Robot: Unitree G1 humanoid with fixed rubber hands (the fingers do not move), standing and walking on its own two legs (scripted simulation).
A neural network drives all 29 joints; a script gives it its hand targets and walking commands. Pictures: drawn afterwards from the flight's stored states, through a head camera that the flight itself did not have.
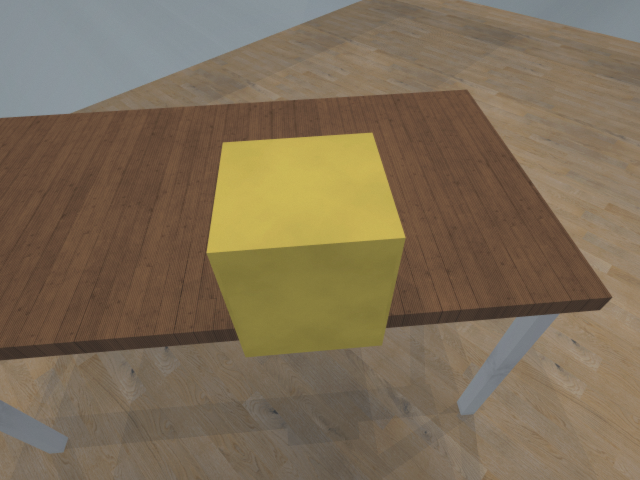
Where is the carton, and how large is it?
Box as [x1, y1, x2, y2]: [207, 133, 405, 356]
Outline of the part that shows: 372,133 223,142 207,246 207,255 245,356 381,344 405,237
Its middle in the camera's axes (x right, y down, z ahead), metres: -0.02 +0.02 +0.56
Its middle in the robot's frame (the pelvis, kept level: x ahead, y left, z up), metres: +0.42 +0.03 +0.04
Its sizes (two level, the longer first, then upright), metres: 0.210 0.200 0.250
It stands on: a table, 0.69 m high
